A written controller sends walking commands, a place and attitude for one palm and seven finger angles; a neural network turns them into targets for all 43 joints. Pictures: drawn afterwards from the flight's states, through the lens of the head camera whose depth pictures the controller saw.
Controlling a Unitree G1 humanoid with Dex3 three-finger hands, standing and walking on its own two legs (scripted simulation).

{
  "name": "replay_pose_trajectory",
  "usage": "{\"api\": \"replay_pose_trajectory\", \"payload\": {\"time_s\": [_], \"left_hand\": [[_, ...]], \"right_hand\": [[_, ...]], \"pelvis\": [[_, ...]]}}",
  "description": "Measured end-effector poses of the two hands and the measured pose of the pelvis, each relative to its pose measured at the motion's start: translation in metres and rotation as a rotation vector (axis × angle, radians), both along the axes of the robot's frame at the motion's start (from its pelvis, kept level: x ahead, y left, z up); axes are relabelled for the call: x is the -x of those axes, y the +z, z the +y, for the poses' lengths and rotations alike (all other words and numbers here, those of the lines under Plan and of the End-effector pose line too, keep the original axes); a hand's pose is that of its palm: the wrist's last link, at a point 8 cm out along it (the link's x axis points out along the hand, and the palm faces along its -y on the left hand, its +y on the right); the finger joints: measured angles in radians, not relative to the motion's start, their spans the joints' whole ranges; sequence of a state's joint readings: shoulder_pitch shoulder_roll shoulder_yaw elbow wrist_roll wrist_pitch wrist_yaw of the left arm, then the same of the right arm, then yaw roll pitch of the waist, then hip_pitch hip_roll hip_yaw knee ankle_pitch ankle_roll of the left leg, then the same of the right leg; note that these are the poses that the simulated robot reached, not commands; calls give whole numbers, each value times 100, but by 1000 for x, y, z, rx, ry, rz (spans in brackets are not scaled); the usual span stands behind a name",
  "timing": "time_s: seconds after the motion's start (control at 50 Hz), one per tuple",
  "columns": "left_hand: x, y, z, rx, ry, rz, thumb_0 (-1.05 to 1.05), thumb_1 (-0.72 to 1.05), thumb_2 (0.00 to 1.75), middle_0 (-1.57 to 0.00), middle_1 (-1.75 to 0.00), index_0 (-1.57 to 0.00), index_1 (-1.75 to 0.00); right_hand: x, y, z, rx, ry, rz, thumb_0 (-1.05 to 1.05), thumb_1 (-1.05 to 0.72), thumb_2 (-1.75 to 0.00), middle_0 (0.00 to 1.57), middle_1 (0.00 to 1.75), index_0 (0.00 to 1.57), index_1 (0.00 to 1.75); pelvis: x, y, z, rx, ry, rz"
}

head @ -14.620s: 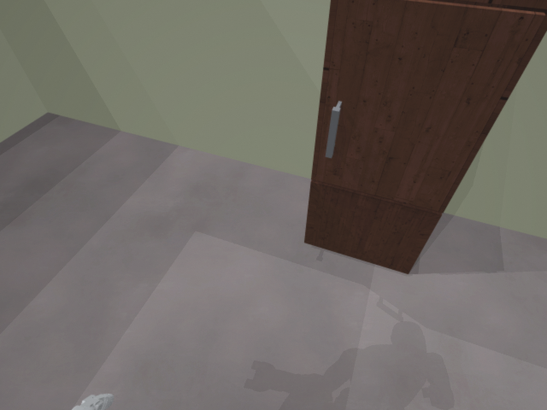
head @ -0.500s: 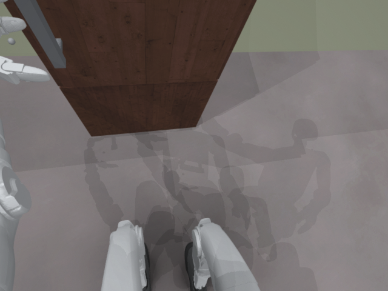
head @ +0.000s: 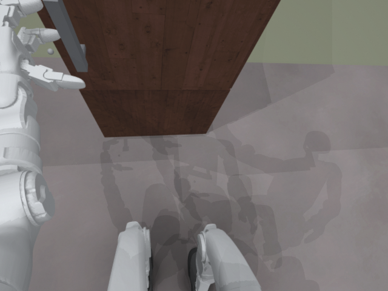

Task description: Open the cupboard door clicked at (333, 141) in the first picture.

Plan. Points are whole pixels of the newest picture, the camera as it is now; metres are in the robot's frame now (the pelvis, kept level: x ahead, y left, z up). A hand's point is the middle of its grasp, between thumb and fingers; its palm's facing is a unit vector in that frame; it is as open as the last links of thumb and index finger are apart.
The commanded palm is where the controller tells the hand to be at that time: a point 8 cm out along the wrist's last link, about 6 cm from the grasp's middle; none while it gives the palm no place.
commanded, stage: slide the fingers in behind the handle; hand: left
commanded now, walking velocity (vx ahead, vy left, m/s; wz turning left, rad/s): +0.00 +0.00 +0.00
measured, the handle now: (70, 29) +0.59 +0.21 +0.05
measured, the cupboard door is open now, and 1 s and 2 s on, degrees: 0 0 0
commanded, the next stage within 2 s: move the hooked fingers beside the handle in 0.68 s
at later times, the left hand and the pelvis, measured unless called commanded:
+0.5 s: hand (54, 53) +0.54 +0.23 +0.05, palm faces +0.15 -0.99 +0.00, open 15.1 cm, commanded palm +0.53 +0.20 +0.04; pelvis +0.00 +0.00 +0.00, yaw +1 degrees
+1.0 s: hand (56, 53) +0.54 +0.23 +0.05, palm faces +0.16 -0.99 -0.02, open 15.2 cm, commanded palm +0.53 +0.20 +0.04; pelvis -0.01 +0.00 +0.00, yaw +1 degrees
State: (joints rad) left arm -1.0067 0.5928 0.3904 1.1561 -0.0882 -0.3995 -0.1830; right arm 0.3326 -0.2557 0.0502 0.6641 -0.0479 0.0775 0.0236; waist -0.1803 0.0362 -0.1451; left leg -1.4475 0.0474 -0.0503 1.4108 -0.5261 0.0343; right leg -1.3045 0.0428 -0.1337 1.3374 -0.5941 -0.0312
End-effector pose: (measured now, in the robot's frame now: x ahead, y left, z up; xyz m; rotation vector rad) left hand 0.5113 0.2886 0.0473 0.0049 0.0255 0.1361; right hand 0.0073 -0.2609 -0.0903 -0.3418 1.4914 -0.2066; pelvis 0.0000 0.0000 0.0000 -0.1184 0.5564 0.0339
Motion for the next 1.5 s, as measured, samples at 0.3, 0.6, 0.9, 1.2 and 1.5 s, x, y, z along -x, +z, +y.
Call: {"api": "replay_pose_trajectory", "payload": {"time_s": [0.3,0.6,0.9,1.2,1.5], "left_hand": [[1,-2,-4,10,9,-19,-1,-50,30,-30,-120,-8,-120],[2,-1,-7,3,13,-13,-1,-50,30,-30,-120,-5,-120],[4,-1,-10,-11,25,-12,-1,-50,30,-30,-120,-2,-120],[1,0,-4,-21,15,-8,-1,-50,30,-30,-120,-8,-122],[0,1,1,-11,-15,3,-1,-50,30,-30,-120,-12,-119]], "right_hand": [[-4,-1,-1,3,18,6,0,-90,-90,20,30,21,30],[0,-2,8,-8,26,8,0,-90,-90,20,30,21,30],[7,-1,8,-12,29,24,0,-90,-90,20,30,21,30],[7,-4,-1,-4,26,13,0,-90,-90,20,30,21,30],[0,-2,-1,-10,-3,-9,0,-90,-90,20,30,21,30]], "pelvis": [[1,-3,-1,7,14,2],[5,-3,5,13,23,-2],[8,-3,5,14,30,-1],[8,-5,-1,7,19,2],[0,0,-2,0,-5,-4]]}}
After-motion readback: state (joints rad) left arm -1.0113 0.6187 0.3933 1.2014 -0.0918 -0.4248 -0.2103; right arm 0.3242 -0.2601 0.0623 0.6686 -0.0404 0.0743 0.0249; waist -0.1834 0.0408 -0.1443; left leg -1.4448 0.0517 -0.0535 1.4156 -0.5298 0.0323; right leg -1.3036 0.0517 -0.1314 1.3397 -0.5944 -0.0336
